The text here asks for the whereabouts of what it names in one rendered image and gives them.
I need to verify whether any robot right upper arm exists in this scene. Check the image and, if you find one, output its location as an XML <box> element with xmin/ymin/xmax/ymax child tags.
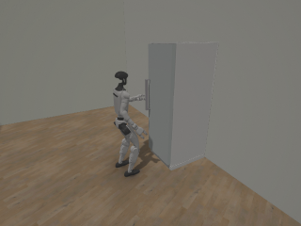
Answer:
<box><xmin>119</xmin><ymin>91</ymin><xmax>130</xmax><ymax>117</ymax></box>

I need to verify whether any handle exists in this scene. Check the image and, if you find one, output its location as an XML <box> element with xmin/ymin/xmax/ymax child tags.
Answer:
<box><xmin>145</xmin><ymin>79</ymin><xmax>150</xmax><ymax>110</ymax></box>

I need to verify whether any right robot forearm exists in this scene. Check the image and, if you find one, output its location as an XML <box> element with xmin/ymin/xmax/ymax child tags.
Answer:
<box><xmin>122</xmin><ymin>111</ymin><xmax>138</xmax><ymax>130</ymax></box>

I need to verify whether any robot left shin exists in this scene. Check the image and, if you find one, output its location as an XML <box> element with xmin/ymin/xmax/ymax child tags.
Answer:
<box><xmin>119</xmin><ymin>141</ymin><xmax>131</xmax><ymax>164</ymax></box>

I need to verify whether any left robot forearm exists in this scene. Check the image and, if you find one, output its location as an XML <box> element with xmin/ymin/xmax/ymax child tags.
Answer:
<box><xmin>129</xmin><ymin>96</ymin><xmax>137</xmax><ymax>103</ymax></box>

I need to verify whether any left robot hand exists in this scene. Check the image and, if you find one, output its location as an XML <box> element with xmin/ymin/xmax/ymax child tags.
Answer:
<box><xmin>136</xmin><ymin>94</ymin><xmax>146</xmax><ymax>102</ymax></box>

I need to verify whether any fridge door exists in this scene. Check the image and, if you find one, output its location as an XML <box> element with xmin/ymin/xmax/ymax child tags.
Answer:
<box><xmin>148</xmin><ymin>43</ymin><xmax>176</xmax><ymax>165</ymax></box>

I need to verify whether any left robot thigh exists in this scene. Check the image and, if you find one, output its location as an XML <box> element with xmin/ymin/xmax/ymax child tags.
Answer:
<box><xmin>114</xmin><ymin>121</ymin><xmax>130</xmax><ymax>146</ymax></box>

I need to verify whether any right robot hand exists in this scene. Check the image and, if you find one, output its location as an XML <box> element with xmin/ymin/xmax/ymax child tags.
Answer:
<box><xmin>135</xmin><ymin>126</ymin><xmax>148</xmax><ymax>139</ymax></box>

